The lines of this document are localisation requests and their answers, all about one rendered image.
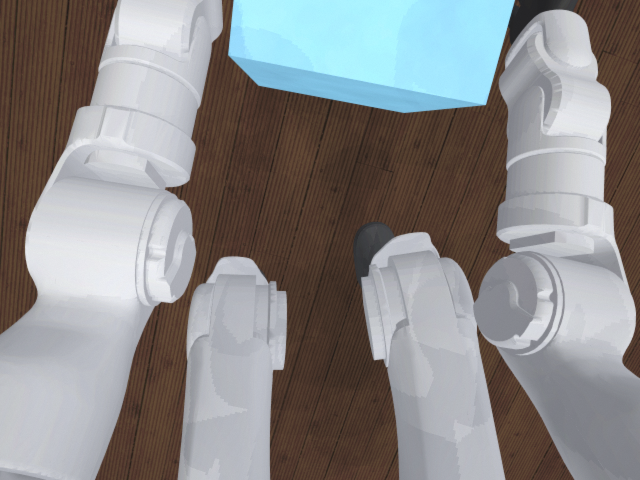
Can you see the right robot forearm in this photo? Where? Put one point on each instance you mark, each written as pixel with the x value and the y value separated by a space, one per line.
pixel 557 127

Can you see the right robot hand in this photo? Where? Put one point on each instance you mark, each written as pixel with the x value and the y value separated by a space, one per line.
pixel 520 17

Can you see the left robot forearm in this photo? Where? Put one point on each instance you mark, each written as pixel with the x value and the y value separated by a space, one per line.
pixel 138 127

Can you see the robot left upper arm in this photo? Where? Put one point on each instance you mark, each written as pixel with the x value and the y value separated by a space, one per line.
pixel 102 255

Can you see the right robot shin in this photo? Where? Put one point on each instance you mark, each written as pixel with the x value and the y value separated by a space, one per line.
pixel 458 285

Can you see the robot right thigh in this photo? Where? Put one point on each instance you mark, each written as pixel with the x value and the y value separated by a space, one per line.
pixel 444 420

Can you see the robot right upper arm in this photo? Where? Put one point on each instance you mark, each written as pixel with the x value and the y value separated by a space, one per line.
pixel 562 327

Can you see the carton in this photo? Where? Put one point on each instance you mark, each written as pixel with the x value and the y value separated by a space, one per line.
pixel 399 55

